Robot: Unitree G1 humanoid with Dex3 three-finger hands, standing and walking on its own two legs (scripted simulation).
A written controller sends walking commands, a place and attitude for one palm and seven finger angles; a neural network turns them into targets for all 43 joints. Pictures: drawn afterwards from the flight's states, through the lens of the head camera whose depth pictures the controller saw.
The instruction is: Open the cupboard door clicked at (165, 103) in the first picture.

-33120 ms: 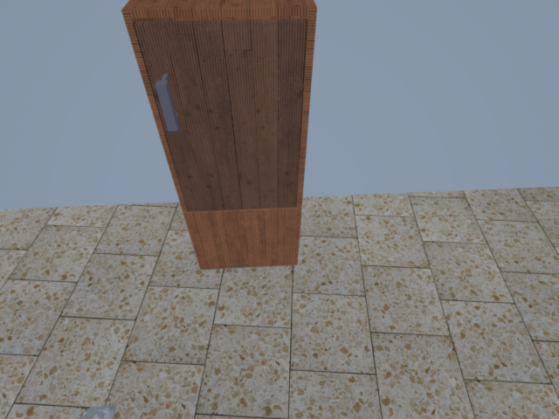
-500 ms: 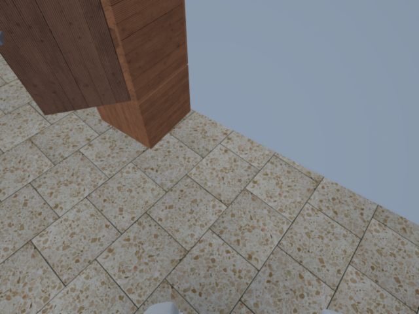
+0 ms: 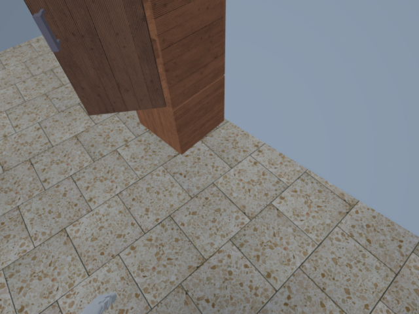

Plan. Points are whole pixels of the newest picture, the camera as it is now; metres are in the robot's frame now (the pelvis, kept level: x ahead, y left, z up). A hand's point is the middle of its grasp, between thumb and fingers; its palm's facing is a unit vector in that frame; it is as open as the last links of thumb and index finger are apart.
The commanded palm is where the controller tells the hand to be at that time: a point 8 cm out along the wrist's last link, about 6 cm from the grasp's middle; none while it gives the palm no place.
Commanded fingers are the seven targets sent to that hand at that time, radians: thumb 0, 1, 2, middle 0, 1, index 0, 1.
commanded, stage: turn to face it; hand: left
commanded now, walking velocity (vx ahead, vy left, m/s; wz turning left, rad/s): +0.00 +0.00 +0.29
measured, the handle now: (49, 30) +0.96 +0.59 +0.06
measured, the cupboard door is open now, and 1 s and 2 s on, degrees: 50 50 50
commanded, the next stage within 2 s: take the last steps up to it in 0.12 s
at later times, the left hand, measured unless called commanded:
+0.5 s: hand out of the picture -0.07 +0.17 -0.15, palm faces +0.33 -0.92 -0.23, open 7.4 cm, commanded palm none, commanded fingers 0.00 0.90 0.90 -0.20 -0.30 -0.20 -0.30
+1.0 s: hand (78, 280) +0.21 +0.32 -0.15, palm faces +0.23 -0.95 -0.21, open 7.4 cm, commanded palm none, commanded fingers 0.00 0.90 0.90 -0.20 -0.30 -0.20 -0.30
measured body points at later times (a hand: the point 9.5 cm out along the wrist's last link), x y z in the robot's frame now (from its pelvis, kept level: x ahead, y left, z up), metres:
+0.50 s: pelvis +0.01 +0.00 +0.01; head +0.05 +0.01 +0.46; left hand -0.09 +0.22 -0.14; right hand +0.17 -0.21 -0.13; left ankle -0.03 +0.13 -0.69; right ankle -0.01 -0.11 -0.73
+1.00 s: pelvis +0.14 +0.12 +0.00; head +0.17 +0.11 +0.45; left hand +0.19 +0.37 -0.13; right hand +0.10 -0.12 -0.15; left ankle +0.00 +0.15 -0.73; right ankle +0.26 +0.03 -0.69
